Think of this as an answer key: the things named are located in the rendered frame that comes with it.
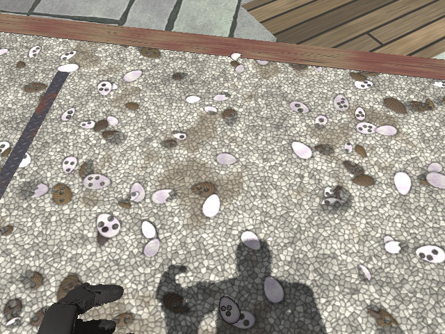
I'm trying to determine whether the robot left hand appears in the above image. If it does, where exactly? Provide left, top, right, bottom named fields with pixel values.
left=37, top=283, right=134, bottom=334

